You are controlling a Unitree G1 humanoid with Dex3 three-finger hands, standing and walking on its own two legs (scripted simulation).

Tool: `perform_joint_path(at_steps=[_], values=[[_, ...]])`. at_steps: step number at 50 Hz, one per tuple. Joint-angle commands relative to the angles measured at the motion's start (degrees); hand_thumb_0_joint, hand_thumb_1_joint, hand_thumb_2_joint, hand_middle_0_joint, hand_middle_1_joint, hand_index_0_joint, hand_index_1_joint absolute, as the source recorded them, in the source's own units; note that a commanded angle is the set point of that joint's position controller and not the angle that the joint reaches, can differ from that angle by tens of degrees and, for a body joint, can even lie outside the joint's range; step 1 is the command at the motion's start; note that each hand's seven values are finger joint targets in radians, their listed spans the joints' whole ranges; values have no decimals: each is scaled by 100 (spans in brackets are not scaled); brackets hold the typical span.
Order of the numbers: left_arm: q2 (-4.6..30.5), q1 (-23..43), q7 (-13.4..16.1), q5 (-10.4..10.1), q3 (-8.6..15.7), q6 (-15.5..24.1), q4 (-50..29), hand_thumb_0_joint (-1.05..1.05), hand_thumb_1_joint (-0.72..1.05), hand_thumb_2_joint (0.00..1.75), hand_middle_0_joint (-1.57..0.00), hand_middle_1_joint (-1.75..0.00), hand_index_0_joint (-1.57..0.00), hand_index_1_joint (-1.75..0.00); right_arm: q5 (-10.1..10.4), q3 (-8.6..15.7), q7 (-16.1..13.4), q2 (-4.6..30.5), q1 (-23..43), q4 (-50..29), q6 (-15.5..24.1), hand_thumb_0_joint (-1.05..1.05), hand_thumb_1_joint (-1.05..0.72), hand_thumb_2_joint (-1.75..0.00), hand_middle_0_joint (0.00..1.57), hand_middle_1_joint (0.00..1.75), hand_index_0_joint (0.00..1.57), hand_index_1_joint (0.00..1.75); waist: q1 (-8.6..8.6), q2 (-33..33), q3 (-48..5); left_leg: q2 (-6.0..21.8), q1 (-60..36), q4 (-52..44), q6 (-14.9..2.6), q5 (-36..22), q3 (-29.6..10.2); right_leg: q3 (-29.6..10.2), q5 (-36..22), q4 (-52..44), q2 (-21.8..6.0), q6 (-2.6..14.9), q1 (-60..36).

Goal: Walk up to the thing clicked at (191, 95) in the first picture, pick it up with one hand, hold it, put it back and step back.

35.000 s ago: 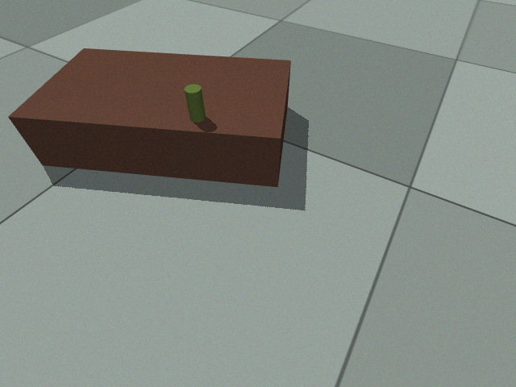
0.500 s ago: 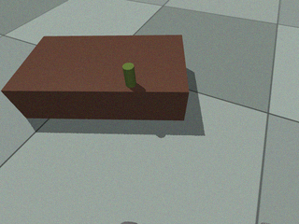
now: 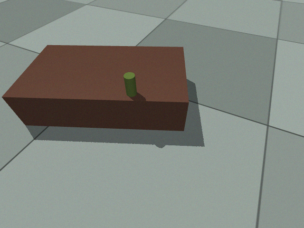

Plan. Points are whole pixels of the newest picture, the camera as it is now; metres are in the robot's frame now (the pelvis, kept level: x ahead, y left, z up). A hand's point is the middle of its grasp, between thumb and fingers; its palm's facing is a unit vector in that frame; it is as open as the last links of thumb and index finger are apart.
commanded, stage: step back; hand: left
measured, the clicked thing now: (130, 84) +1.06 +0.19 -0.36
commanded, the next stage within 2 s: stand in 0.48 s
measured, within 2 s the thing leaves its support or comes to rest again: neither
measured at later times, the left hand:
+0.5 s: hand out of the picture +0.13 +0.27 -0.15, palm faces -0.01 -0.94 -0.35, open 7.4 cm
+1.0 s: hand out of the picture +0.11 +0.25 -0.14, palm faces -0.06 -0.94 -0.33, open 7.4 cm
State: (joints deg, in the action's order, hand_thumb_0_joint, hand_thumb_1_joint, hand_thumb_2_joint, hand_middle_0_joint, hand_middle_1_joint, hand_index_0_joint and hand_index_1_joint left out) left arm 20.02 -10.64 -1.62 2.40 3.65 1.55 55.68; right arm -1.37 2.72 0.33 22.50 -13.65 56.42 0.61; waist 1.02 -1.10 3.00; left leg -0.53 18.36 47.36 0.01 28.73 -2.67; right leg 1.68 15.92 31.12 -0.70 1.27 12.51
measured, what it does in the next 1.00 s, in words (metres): steps on the spot: left foot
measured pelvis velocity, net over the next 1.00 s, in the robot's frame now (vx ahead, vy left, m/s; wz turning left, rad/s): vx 0.03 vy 0.00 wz -0.02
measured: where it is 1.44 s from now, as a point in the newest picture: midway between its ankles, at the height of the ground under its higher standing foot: outside the picture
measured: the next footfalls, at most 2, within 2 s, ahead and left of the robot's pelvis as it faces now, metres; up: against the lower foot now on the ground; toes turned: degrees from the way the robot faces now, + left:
left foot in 0.12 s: +0.10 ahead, +0.13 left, +0.00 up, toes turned +1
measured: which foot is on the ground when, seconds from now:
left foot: up 0.00-0.10, down 0.12-1.00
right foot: down 0.00-1.00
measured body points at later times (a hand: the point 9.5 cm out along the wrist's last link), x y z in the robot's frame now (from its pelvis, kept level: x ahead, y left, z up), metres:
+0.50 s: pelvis +0.04 +0.01 +0.01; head +0.06 +0.02 +0.46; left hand +0.13 +0.32 -0.12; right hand +0.17 -0.27 -0.12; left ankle +0.06 +0.13 -0.73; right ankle +0.01 -0.12 -0.73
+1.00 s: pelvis +0.03 +0.00 +0.02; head +0.04 +0.00 +0.47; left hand +0.12 +0.30 -0.12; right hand +0.09 -0.30 -0.12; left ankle +0.06 +0.13 -0.73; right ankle +0.01 -0.12 -0.73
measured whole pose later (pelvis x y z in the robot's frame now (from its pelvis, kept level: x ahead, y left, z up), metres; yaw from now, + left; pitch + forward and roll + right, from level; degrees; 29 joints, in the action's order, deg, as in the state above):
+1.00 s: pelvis +0.03 +0.00 +0.02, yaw -1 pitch -3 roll +0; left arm 19.7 -5.6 -0.7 0.7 -0.1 1.4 65.3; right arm -0.4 0.6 1.0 20.2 -5.9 66.7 0.7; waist -0.8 0.1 3.4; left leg 1.9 7.9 17.6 1.2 7.2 1.3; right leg 0.3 10.6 17.4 -0.2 -0.3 4.3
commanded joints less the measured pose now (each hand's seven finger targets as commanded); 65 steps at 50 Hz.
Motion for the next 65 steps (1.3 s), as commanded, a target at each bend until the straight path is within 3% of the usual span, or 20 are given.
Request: perform_joint_path(at_steps=[1,4,6,7,8,9,10,13,15,19,23,24,28,31,34,40,47,51,54,65], values=[[1586,326,156,-49,317,161,-402,0,90,90,-20,-30,-20,-30,-25,224,-22,839,147,-344,161,0,-90,-90,20,30,20,30,77,934,144,234,388,-481,-16,-421,-5,-1488,81,-1421,-1348,855,95],[1574,666,142,-104,232,94,-495,0,90,90,-20,-30,-20,-30,-24,213,-29,735,-2,-207,176,0,-90,-90,20,30,20,30,-134,972,-139,132,-596,-1707,31,-1121,425,-956,-769,-873,-1161,711,365],[1353,697,140,-147,115,28,-481,0,90,90,-20,-30,-20,-30,-42,283,-90,793,-132,-55,187,0,-90,-90,20,30,20,30,-256,553,-321,171,-1334,-2348,-13,-2073,191,-688,-972,-289,-903,402,657],[1162,575,142,-192,49,20,-483,0,90,90,-20,-30,-20,-30,-74,303,-130,961,-63,-77,203,0,-90,-90,20,30,20,30,-197,110,-474,686,-1469,-2483,-182,-2445,-417,-520,-1006,32,-662,209,732],[1019,480,139,-274,-1,-23,-413,0,90,90,-20,-30,-20,-30,-72,304,-146,1217,339,-187,226,0,-90,-90,20,30,20,30,-45,-472,-459,1360,-1002,-2880,-522,-1963,-1390,-274,-15,319,-171,-8,696],[1227,276,168,-291,74,-55,-212,0,90,90,-20,-30,-20,-30,-36,293,-117,1445,682,-249,210,0,-90,-90,20,30,20,30,104,-612,-379,1676,-211,-2921,-918,-1347,-1517,-211,912,357,-98,2,6],[1251,200,177,-250,58,-52,-119,0,90,90,-20,-30,-20,-30,-40,258,-91,1377,964,-263,185,0,-90,-90,20,30,20,30,169,-594,-308,1603,22,-2867,-901,-1293,-1337,-272,867,108,-187,27,-358],[1339,304,186,-208,62,53,-19,0,90,90,-20,-30,-20,-30,-7,105,-100,974,1057,-181,191,0,-90,-90,20,30,20,30,111,-437,-493,905,-413,-2421,-277,-2781,-470,-590,-977,-580,-426,80,-563],[1394,385,197,-222,43,64,65,0,90,90,-20,-30,-20,-30,44,104,-107,932,1009,-74,193,0,-90,-90,20,30,20,30,0,-386,-601,807,-679,-2348,-184,-2934,-311,-606,-1364,-615,-521,81,-521],[1307,461,234,-225,8,56,138,0,90,90,-20,-30,-20,-30,69,130,-132,930,1040,96,165,0,-90,-90,20,30,20,30,-22,-191,-954,853,-1346,-2166,-230,-4178,-141,-482,-1977,-676,-543,43,-547],[1323,516,255,-209,12,45,219,0,90,90,-20,-30,-20,-30,78,115,-139,832,1238,156,124,0,-90,-90,20,30,20,30,-14,132,-914,813,-1324,-2222,-223,-3839,-2,-541,-2241,-787,-606,25,-643],[1128,568,231,-235,-118,59,334,0,90,90,-20,-30,-20,-30,126,71,-112,899,1088,207,146,0,-90,-90,20,30,20,30,-147,55,-968,855,-1527,-2411,-215,-3962,-141,-588,-2403,-909,-663,3,-696],[1166,628,243,-221,-138,74,415,0,90,90,-20,-30,-20,-30,123,65,-80,846,1291,296,147,0,-90,-90,20,30,20,30,-107,240,-815,852,-1646,-2528,-178,-4037,-106,-545,-2532,-1134,-686,-65,-720],[1210,720,244,-213,-133,82,459,0,90,90,-20,-30,-20,-30,118,44,-59,835,1347,329,126,0,-90,-90,20,30,20,30,-123,283,-676,849,-1635,-2735,-143,-3681,-106,-551,-2204,-1315,-696,-86,-709],[1245,845,234,-210,-137,87,494,0,90,90,-20,-30,-20,-30,104,20,-27,807,1379,397,108,0,-90,-90,20,30,20,30,-137,345,-301,789,-1347,-2987,-75,-2835,-127,-631,-1302,-1618,-692,-91,-534],[1247,801,218,-186,-147,110,550,0,90,90,-20,-30,-20,-30,94,27,4,860,1395,499,117,0,-90,-90,20,30,20,30,-103,174,-321,774,-1316,-3143,-20,-2392,-119,-676,-852,-1803,-709,-81,-534],[1268,828,203,-198,-146,109,557,0,90,90,-20,-30,-20,-30,78,6,-13,905,1244,598,150,0,-90,-90,20,30,20,30,-126,-63,-589,835,-1364,-3179,-43,-2547,-121,-695,-1119,-1717,-732,-42,-760],[1260,745,193,-188,-160,80,606,0,90,90,-20,-30,-20,-30,86,1,-21,912,1198,635,141,0,-90,-90,20,30,20,30,-102,113,-470,856,-1354,-3223,-43,-2465,-168,-656,-889,-1717,-685,-43,-608],[1269,719,189,-193,-154,52,631,0,90,90,-20,-30,-20,-30,79,1,-19,930,1059,685,114,0,-90,-90,20,30,20,30,-140,130,-220,786,-1196,-3284,-26,-1848,-159,-714,-176,-1869,-661,-41,-311],[1276,610,189,-187,-188,72,593,0,90,90,-20,-30,-20,-30,85,-23,-20,928,988,674,121,0,-90,-90,20,30,20,30,-153,195,-386,834,-1331,-3157,-58,-2350,-179,-721,-793,-1767,-690,-36,-416]])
